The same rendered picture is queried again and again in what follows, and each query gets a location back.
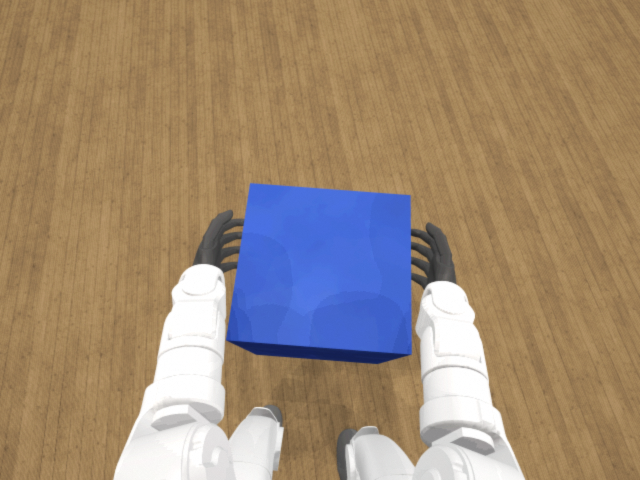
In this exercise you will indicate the right robot hand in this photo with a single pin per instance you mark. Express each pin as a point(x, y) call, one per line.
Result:
point(440, 266)

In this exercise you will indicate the robot left shin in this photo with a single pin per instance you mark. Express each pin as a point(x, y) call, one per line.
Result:
point(260, 411)

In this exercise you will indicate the right robot forearm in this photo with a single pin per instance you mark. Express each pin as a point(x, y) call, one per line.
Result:
point(457, 401)

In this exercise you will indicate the left robot upper arm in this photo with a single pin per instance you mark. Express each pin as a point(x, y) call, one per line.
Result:
point(196, 451)

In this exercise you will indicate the right robot upper arm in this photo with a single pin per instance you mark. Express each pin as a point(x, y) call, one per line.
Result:
point(448, 461)

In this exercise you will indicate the carton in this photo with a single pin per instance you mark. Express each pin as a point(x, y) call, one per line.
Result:
point(324, 274)

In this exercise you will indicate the left robot hand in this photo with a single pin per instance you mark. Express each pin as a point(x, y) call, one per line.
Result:
point(210, 250)

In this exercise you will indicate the robot left thigh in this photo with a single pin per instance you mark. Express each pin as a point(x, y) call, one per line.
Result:
point(256, 446)

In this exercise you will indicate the left robot forearm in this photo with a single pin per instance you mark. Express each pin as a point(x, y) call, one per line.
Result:
point(187, 383)

